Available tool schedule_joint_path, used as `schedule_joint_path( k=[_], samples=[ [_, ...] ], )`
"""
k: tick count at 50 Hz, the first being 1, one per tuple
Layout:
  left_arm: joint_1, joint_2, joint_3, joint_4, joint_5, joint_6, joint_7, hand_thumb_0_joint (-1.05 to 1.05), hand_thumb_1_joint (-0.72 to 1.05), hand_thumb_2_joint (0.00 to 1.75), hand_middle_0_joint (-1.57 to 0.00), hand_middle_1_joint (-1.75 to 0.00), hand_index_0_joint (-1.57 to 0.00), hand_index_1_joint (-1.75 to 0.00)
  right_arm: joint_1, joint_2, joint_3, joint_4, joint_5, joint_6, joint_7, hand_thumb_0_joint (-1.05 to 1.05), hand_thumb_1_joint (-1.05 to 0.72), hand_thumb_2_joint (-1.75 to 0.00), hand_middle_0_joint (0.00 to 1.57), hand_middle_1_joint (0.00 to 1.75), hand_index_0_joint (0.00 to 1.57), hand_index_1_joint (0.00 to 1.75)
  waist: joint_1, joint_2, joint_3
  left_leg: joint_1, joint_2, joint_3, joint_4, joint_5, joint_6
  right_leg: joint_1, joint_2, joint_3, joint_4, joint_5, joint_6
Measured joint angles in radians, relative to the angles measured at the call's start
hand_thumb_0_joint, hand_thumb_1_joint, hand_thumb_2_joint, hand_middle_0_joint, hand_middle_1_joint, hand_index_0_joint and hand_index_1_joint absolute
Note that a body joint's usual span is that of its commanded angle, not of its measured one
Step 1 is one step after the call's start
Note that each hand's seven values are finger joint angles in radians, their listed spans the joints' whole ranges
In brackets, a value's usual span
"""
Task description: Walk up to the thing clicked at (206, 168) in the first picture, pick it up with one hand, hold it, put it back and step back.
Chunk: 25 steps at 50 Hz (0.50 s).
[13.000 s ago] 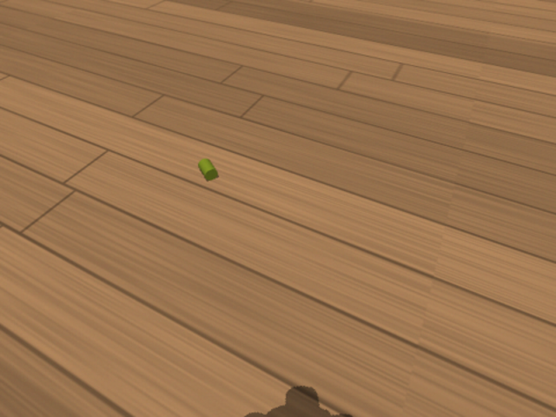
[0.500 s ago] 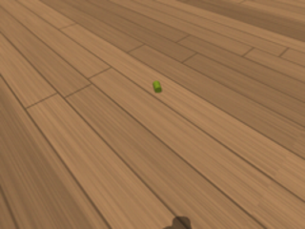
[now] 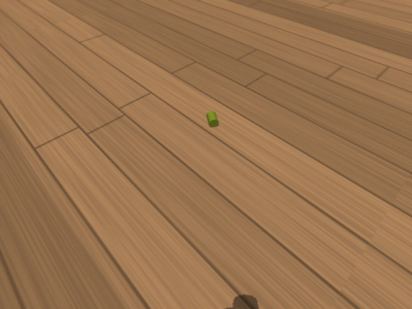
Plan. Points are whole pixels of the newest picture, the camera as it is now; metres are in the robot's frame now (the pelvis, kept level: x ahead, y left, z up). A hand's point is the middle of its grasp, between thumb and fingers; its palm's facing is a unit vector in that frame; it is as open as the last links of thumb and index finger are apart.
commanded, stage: stand
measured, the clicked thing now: (212, 118) +1.52 -0.03 -0.75
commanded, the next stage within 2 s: walk up in 0.56 s
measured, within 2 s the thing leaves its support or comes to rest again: neither
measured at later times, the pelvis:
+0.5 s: pelvis -0.01 +0.00 +0.00, yaw +0 degrees
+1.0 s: pelvis +0.10 -0.03 -0.03, yaw -20 degrees
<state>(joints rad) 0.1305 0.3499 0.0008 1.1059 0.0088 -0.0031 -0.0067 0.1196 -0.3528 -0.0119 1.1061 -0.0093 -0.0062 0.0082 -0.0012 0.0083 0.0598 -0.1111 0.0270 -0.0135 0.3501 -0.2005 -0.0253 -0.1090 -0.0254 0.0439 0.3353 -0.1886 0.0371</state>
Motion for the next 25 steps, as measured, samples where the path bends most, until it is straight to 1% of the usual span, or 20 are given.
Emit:
schedule_joint_path(
  k=[25],
  samples=[
    [0.01,0.002,0.001,0.002,-0.001,-0.002,-0.002,0.01,0.91,0.9,-0.21,-0.3,-0.21,-0.3,0.011,0.0,-0.002,0.004,0.0,0.002,0.003,0.01,-0.91,-0.9,0.2,0.3,0.2,0.3,-0.002,-0.003,0.003,-0.008,0.002,-0.001,0.006,0.004,0.0,-0.005,0.002,-0.001,-0.001,0.008,0.0]
  ],
)
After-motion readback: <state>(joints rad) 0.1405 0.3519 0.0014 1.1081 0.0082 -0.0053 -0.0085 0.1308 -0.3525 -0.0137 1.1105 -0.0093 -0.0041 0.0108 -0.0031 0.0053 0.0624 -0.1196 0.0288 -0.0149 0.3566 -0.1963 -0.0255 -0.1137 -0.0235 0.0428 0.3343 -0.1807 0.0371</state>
